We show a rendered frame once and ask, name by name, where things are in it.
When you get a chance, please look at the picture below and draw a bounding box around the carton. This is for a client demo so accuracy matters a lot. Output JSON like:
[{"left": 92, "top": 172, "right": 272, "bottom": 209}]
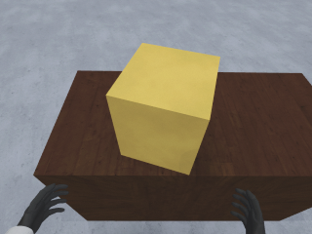
[{"left": 106, "top": 43, "right": 220, "bottom": 175}]

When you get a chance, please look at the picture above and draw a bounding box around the pedestal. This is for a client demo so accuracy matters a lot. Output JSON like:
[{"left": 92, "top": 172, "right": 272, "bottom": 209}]
[{"left": 33, "top": 70, "right": 312, "bottom": 221}]

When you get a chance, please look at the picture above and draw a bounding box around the left robot hand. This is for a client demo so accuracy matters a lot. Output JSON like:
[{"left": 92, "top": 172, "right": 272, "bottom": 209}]
[{"left": 17, "top": 183, "right": 69, "bottom": 234}]

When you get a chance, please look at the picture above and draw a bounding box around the right robot hand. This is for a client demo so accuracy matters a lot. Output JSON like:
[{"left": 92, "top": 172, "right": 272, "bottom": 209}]
[{"left": 230, "top": 188, "right": 266, "bottom": 234}]

